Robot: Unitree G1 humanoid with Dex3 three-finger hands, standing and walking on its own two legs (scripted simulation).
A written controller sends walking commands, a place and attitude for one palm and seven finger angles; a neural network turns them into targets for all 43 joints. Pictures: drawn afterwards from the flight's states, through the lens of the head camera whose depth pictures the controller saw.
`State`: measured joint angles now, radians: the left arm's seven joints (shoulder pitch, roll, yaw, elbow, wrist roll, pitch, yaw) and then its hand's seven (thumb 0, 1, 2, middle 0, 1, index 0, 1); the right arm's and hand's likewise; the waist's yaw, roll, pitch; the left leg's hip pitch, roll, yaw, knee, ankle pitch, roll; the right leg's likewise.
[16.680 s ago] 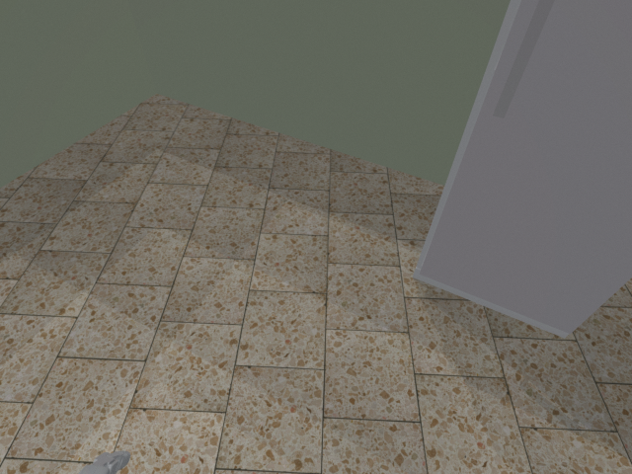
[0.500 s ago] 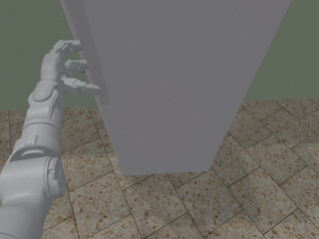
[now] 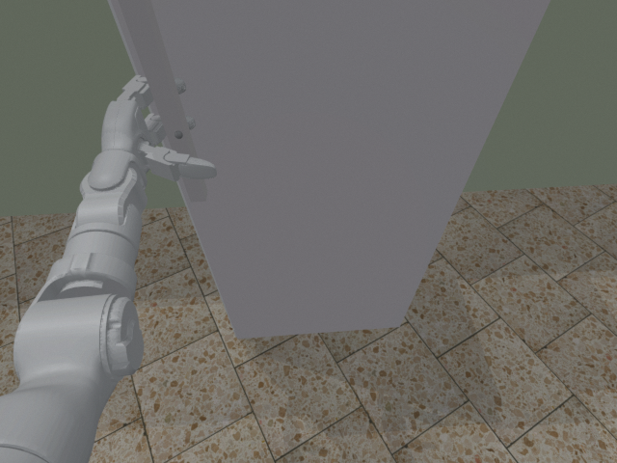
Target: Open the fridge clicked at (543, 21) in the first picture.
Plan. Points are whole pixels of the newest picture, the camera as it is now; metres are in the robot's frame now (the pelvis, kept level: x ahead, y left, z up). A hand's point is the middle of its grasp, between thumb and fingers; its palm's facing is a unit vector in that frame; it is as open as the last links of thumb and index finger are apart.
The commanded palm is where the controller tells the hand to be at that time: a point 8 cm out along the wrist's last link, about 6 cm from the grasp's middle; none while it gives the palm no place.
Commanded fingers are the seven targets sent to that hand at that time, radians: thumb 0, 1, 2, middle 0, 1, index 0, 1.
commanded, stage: slide the fingers in behind the handle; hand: left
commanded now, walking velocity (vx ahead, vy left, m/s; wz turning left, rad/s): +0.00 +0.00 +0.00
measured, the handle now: (173, 100) +0.54 +0.16 +0.19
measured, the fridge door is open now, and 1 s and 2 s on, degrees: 0 0 0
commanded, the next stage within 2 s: grip the handle and tug to test in 0.62 s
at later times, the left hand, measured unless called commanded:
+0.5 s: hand (182, 137) +0.48 +0.15 +0.18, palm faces +0.03 -1.00 -0.01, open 14.0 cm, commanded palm +0.46 +0.20 +0.18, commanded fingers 0.00 -0.50 0.30 -0.30 -1.20 -0.30 -1.20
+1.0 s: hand (178, 137) +0.48 +0.15 +0.18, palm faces +0.03 -1.00 +0.00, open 12.1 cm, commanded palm +0.45 +0.20 +0.18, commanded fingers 0.00 0.20 0.60 -0.38 -1.30 -0.38 -1.30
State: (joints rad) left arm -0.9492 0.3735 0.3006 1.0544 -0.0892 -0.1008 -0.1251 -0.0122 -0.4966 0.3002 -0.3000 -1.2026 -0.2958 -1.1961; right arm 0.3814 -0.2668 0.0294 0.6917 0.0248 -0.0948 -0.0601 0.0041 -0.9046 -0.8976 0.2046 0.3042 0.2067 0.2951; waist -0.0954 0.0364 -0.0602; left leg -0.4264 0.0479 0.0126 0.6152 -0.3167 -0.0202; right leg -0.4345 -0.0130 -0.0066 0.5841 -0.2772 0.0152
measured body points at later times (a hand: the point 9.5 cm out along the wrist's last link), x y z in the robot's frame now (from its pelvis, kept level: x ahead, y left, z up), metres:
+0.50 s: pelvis +0.00 +0.00 +0.00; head +0.03 -0.01 +0.45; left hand +0.47 +0.20 +0.18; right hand +0.06 -0.26 -0.12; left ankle -0.01 +0.13 -0.73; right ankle +0.01 -0.13 -0.73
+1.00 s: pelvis +0.00 +0.00 +0.00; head +0.03 +0.00 +0.45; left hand +0.47 +0.21 +0.18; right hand +0.05 -0.26 -0.12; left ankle -0.01 +0.13 -0.73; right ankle +0.01 -0.13 -0.73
